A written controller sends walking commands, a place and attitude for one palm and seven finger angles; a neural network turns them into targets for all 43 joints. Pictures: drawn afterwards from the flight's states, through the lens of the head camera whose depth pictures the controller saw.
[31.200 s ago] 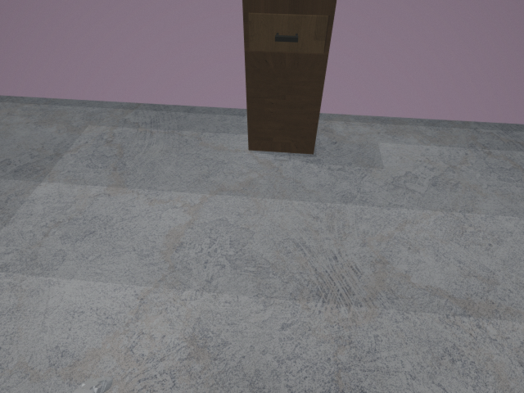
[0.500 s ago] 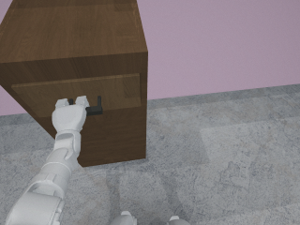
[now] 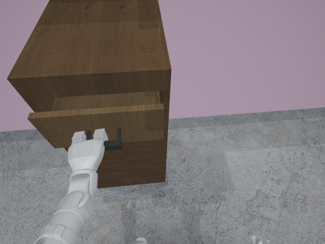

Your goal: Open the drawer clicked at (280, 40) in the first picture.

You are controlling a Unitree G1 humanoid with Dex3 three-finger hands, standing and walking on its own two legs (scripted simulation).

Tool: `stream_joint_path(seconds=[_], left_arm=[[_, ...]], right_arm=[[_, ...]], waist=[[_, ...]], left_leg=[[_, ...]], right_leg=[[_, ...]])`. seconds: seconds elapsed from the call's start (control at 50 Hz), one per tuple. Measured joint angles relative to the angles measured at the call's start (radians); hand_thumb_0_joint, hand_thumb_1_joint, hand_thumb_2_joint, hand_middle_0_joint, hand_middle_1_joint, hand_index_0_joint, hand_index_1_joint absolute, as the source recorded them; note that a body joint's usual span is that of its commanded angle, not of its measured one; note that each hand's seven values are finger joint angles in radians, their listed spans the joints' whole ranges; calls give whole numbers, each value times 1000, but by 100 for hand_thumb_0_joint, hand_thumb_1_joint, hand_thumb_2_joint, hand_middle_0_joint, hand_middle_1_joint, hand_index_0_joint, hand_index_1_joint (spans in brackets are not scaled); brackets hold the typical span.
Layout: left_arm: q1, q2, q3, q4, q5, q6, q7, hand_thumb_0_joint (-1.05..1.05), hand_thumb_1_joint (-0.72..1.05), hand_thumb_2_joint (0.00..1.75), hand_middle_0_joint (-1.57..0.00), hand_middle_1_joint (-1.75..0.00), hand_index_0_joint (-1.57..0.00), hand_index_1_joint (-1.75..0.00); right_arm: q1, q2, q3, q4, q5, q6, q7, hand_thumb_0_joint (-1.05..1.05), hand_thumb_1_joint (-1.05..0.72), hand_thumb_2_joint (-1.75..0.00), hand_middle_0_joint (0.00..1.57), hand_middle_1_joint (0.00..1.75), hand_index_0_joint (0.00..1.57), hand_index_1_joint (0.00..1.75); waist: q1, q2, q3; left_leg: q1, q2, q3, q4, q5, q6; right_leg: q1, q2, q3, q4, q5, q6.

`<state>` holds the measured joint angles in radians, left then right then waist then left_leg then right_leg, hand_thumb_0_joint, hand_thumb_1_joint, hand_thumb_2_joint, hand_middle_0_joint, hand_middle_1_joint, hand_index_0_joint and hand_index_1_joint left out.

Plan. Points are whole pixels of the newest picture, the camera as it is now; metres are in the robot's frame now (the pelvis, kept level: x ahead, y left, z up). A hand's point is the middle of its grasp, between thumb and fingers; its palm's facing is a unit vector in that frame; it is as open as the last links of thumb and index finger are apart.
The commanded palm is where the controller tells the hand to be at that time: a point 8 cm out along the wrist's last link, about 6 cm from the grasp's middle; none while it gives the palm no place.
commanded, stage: pull the drawer open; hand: left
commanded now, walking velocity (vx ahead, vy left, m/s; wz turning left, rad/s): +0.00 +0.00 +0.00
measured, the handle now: (103, 139) +0.40 +0.19 -0.02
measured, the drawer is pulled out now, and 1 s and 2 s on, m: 0.06 0.19 0.30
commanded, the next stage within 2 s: none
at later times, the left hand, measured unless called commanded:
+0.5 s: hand (91, 187) +0.27 +0.20 -0.05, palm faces -0.01 -0.09 -1.00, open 5.3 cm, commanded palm +0.24 +0.19 +0.01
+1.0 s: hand (90, 206) +0.22 +0.19 -0.05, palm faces -0.02 -0.10 -0.99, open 5.3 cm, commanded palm +0.19 +0.18 +0.01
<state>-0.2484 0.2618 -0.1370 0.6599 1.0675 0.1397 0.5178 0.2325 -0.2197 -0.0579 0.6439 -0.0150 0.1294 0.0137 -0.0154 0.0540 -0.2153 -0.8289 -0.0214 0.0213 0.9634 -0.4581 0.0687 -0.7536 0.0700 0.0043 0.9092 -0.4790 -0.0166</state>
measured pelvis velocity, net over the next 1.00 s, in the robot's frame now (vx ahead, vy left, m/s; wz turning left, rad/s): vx -0.01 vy -0.02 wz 0.02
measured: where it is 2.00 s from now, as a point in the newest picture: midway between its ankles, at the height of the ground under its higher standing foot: outside the picture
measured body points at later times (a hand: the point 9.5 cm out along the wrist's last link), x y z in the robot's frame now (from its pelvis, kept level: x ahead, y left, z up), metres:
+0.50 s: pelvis -0.01 -0.01 +0.00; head +0.04 -0.02 +0.45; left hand +0.26 +0.20 +0.01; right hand +0.15 -0.25 -0.12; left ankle +0.00 +0.07 -0.68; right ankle -0.03 -0.12 -0.68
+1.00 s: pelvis -0.01 -0.02 +0.00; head +0.03 -0.04 +0.44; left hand +0.22 +0.20 +0.01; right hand +0.16 -0.26 -0.12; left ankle +0.00 +0.07 -0.68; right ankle -0.03 -0.12 -0.68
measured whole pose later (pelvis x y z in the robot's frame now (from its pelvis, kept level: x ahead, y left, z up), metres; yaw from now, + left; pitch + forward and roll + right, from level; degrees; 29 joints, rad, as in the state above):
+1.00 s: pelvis -0.01 -0.02 +0.00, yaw +1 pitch +14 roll -1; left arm 0.19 0.25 -0.17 0.28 1.07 0.15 0.54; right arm 0.17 -0.23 -0.04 0.59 -0.02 0.12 0.01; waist 0.02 0.06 -0.19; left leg -0.78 -0.02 0.01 0.99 -0.46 0.04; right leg -0.72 0.07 -0.01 0.98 -0.50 -0.05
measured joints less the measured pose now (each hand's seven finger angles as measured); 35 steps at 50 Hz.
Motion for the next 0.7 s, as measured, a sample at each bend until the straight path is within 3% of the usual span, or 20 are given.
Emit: stream_joint_path(seconds=[0.36, 0.7], left_arm=[[214, -10, -20, -186, 9, 4, 12, 0, 77, 84, -34, -134, -40, -135], [312, -11, -29, -266, 6, 3, 20, 0, 77, 84, -34, -134, -41, -135]], right_arm=[[-34, -2, 12, -26, -5, 0, -4, 1, -90, -90, 20, 30, 20, 30], [-60, -2, 21, -29, -6, -11, -17, 1, -90, -90, 20, 30, 20, 30]], waist=[[15, 2, 12], [31, 3, 27]], left_leg=[[40, 1, -5, 7, -3, -12], [47, -1, -10, 18, 8, -24]], right_leg=[[36, 1, -6, 20, -10, -13], [35, -1, -13, 49, -11, -25]])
